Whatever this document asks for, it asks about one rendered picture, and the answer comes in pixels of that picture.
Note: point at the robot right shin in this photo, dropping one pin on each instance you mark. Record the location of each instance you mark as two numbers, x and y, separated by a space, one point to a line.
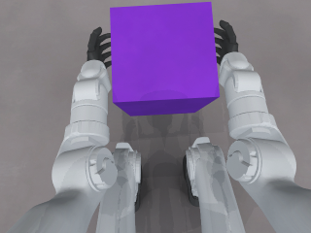
219 152

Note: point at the carton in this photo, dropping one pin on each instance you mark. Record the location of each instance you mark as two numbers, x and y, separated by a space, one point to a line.
163 58

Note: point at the robot right thigh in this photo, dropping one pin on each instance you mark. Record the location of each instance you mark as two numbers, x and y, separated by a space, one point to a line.
219 212

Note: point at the robot right upper arm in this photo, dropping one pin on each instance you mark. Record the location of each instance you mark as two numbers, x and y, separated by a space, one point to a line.
266 169

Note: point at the robot right forearm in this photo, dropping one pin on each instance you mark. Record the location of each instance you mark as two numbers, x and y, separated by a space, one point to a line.
245 100

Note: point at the robot right hand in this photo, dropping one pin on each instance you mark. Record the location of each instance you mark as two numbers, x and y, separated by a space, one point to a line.
228 41

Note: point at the robot left upper arm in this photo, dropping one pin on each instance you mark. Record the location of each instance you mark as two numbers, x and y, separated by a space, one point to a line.
80 177

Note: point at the robot left forearm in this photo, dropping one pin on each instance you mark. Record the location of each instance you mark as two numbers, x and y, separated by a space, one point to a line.
89 109

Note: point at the robot left hand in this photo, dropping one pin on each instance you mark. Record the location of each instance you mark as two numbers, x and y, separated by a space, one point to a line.
94 51

